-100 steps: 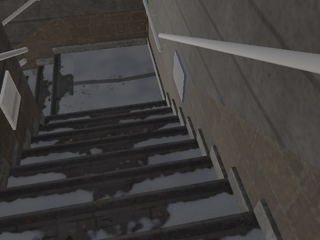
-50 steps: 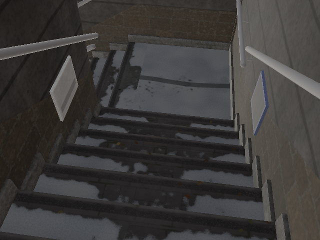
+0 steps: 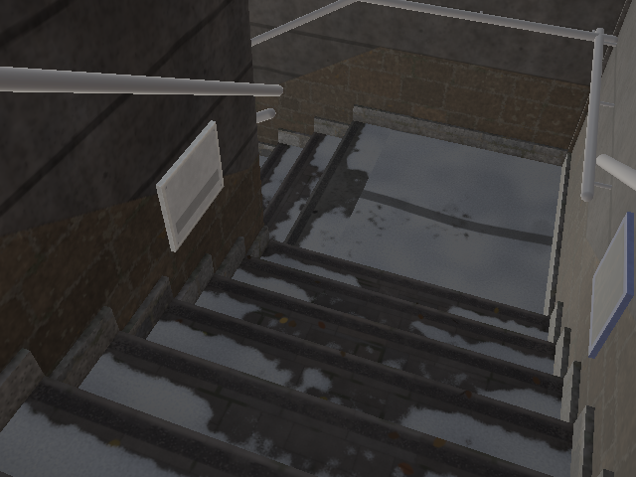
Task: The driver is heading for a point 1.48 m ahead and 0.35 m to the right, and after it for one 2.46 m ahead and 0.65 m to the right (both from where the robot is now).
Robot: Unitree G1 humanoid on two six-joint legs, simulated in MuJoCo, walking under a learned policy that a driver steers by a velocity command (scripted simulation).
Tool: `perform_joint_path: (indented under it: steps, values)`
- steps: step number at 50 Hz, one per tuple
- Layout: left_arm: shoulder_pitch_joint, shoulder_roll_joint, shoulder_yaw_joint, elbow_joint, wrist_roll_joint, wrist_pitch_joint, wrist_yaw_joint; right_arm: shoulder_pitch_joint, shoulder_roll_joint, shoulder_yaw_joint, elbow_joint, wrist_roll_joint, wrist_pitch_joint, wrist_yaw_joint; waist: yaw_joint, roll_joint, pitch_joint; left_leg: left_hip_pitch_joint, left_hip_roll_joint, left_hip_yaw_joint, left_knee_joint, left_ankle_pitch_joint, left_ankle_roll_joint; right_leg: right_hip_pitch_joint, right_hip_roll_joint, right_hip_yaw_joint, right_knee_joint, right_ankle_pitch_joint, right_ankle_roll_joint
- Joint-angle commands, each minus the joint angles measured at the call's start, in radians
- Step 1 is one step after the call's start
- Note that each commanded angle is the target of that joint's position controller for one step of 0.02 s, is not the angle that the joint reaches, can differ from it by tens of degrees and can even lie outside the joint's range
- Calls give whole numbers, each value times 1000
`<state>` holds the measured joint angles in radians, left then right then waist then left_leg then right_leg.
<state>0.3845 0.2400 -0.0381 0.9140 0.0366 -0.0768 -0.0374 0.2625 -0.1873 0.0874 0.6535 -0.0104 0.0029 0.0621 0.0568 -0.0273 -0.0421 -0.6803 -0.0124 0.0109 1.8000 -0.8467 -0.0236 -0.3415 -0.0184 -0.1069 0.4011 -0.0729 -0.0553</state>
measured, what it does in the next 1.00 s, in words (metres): steps on the spot: left foot 0.18 m higher, then right foot 0.18 m lower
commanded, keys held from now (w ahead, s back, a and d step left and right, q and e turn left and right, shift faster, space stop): no key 0.88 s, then w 0.12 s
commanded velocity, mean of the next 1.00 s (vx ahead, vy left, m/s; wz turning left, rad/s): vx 0.02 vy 0.00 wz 0.00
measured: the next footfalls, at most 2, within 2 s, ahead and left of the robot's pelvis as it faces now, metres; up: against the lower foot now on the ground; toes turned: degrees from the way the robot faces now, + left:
left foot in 0.04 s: -0.05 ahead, +0.12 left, +0.18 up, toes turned +1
right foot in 0.42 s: +0.08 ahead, -0.12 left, +0.00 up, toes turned +0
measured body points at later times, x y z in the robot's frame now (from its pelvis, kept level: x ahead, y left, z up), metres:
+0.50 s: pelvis -0.03 +0.01 +0.01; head -0.04 +0.00 +0.46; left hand +0.05 +0.26 -0.11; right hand +0.03 -0.21 -0.13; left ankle -0.09 +0.12 -0.56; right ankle +0.04 -0.11 -0.74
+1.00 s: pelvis -0.02 -0.02 +0.03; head -0.03 -0.04 +0.47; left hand -0.03 +0.25 -0.11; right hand -0.01 -0.25 -0.13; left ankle -0.09 +0.11 -0.56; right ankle +0.04 -0.12 -0.73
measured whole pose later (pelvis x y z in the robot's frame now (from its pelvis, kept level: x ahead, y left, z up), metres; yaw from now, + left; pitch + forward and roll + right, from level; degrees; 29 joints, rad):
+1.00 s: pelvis -0.02 -0.02 +0.03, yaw +3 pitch +0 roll +6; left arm 0.41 0.24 0.08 0.88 -0.03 0.09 0.01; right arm 0.42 -0.20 0.03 0.84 -0.06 0.04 0.03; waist -0.05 -0.06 -0.03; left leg -0.54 -0.11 0.01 1.42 -0.90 0.17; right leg -0.21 -0.10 -0.02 0.26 -0.13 0.03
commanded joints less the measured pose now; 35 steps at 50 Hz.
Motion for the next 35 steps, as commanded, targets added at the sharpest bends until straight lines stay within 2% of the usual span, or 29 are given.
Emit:
perform_joint_path:
  steps: [1, 2, 3, 4, 5, 6, 7, 8, 9, 10, 12, 13, 14, 16, 18, 20, 21, 22, 23, 24, 25, 26, 27, 28, 29, 31, 32, 33, 35]
  values:
    - [-25, 216, 83, -55, -116, 93, 30, 107, -58, -22, -14, 3, 34, -75, -53, -160, -121, 232, -29, 72, -390, -158, 127, 98, -206, 152, -190, 287, -128]
    - [41, 204, 94, -30, -116, 121, 27, 109, -61, -20, -7, 5, 47, -78, -40, -136, -40, 233, -45, 47, -526, -75, 165, 83, -217, 180, -196, 209, -103]
    - [132, 144, 93, -21, -115, 128, 18, 58, -102, -35, -12, 0, 58, -75, -13, 7, 36, 214, 11, -124, -655, 44, 232, 20, -179, 126, -134, 128, -15]
    - [124, 113, 93, -49, -104, 127, 8, 2, -139, -43, -19, -7, 68, -77, -18, 174, 74, 140, 122, -389, -810, 94, 293, -63, -117, 78, -63, -95, 39]
    - [92, 112, 101, -58, -91, 125, 4, -2, -92, -31, -15, -15, 68, -80, -46, 176, 90, 121, 178, -520, -918, 95, 329, -90, -118, 130, -70, -181, 43]
    - [59, 99, 104, -74, -93, 120, 0, 11, -86, -28, 5, -26, 65, -89, -64, 158, 92, 114, 174, -559, -939, 107, 338, -90, -113, 175, -93, -162, 38]
    - [-33, 121, 117, -104, -88, 127, -1, 38, -102, -37, 18, -28, 64, -97, -106, 141, 112, 71, 174, -573, -1001, 7, 348, -101, -84, 170, -44, -175, 49]
    - [-68, 124, 123, -116, -88, 130, -3, 37, -90, -34, 26, -32, 59, -106, -113, 96, 148, 6, 166, -573, -1020, -75, 338, -78, -82, 201, -21, -129, 36]
    - [-105, 122, 127, -147, -79, 121, 0, 21, -107, -45, 27, -37, 52, -117, -115, 95, 171, -13, 168, -554, -1015, -9, 328, -95, -44, 209, 46, -126, 26]
    - [-137, 114, 129, -163, -78, 115, 2, 26, -99, -46, 35, -40, 44, -122, -122, 85, 179, 23, 173, -575, -1004, 88, 328, -148, -25, 263, 93, -133, 9]
    - [-121, 84, 126, -190, -76, 98, 10, 24, -84, -44, 54, -44, 37, -131, -98, 97, 150, 123, 158, -515, -932, 417, 314, -185, 19, 325, 93, -119, -8]
    - [-93, 66, 122, -194, -74, 92, 15, 23, -83, -47, 60, -44, 35, -130, -81, 109, 106, 158, 153, -453, -892, 539, 307, -150, 29, 298, 69, -100, -8]
    - [-84, 61, 121, -194, -68, 94, 19, 43, -84, -51, 70, -38, 37, -127, -89, 115, 58, 151, 143, -413, -871, 554, 304, -67, 22, 255, 50, -77, -2]
    - [-87, 45, 120, -204, -78, 106, 26, 44, -87, -61, 73, -35, 42, -120, -85, 88, 49, 73, 144, -384, -872, 383, 301, 28, 17, 198, 23, -6, 3]
    - [-48, 42, 123, -177, -90, 144, 22, 21, -75, -55, 67, -27, 51, -103, -60, 57, 89, -41, 110, -345, -872, 118, 290, 145, -3, 137, -70, 60, 4]
    - [0, 48, 125, -151, -85, 160, 17, 31, -63, -49, 66, -27, 48, -91, -51, 37, 97, -134, 64, -273, -821, -39, 269, 282, -9, 73, -101, 86, 18]
    - [55, 48, 123, -131, -79, 157, 13, 29, -50, -44, 64, -32, 38, -80, -38, 39, 91, -149, 47, -255, -788, -93, 259, 317, -16, 65, -100, 54, 16]
    - [95, 62, 124, -117, -71, 150, 8, 12, -39, -40, 58, -29, 28, -73, -21, 50, 89, -174, 29, -231, -752, -104, 250, 358, -43, 81, -76, 68, 16]
    - [138, 69, 120, -105, -72, 137, 3, -19, -45, -41, 49, -33, 21, -68, 19, 34, 79, -163, 11, -191, -676, -108, 239, 358, -76, 114, -65, 51, 21]
    - [186, 91, 114, -93, -68, 121, -2, -27, -48, -49, 47, -36, 20, -64, 29, 3, 76, -118, -17, -113, -546, -78, 227, 321, -127, 161, -78, 105, 30]
    - [184, 132, 116, -84, -71, 107, -8, 18, -61, -60, 45, -30, 14, -64, -20, -3, 68, -44, -33, -40, -454, -40, 208, 254, -157, 192, -79, 221, 32]
    - [53, 200, 144, -81, -77, 115, 2, 121, -50, -58, 80, -22, 8, -69, -96, -128, 69, 95, -48, 24, -444, 115, 178, 85, -167, 243, -186, 40, 10]
    - [24, 194, 149, -86, -83, 108, -1, 165, -88, -72, 106, -36, 15, -75, -114, -131, 71, 205, -62, 44, -390, 188, 194, -27, -148, 211, -274, -47, 12]
    - [2, 174, 145, -84, -72, 105, 0, 183, -109, -85, 121, -41, 22, -74, -132, -122, 55, 280, -62, 38, -400, 195, 212, -77, -121, 171, -295, -96, 32]
    - [-20, 154, 142, -87, -64, 104, 1, 188, -119, -90, 133, -41, 27, -68, -147, -79, 48, 320, -50, 3, -460, 211, 229, -111, -100, 140, -284, -147, 47]
    - [-25, 128, 141, -95, -60, 106, 4, 125, -114, -89, 120, -43, 37, -60, -135, 33, 80, 294, 2, -113, -613, 181, 266, -135, -64, 90, -223, -214, 68]
    - [-9, 110, 140, -94, -62, 110, 10, 98, -91, -78, 114, -45, 34, -62, -118, 46, 73, 229, 20, -166, -651, 111, 269, -73, -67, 93, -194, -173, 58]
    - [-1, 109, 140, -94, -68, 110, 16, 76, -80, -75, 108, -45, 27, -65, -105, 27, 71, 162, 22, -197, -677, 40, 272, -11, -69, 107, -175, -171, 54]
    - [65, 96, 134, -66, -71, 120, 14, 40, -63, -69, 109, -36, 27, -60, -71, -11, 59, 96, -5, -134, -602, 8, 261, 75, -95, 132, -200, -147, 54]
Velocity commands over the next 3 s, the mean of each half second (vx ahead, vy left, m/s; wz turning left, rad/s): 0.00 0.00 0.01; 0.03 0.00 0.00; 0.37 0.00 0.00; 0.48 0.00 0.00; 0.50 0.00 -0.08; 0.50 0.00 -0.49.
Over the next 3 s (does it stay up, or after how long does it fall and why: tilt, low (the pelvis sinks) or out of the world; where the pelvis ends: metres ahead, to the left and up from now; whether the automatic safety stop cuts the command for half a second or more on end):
stays up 0.99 -0.09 -0.51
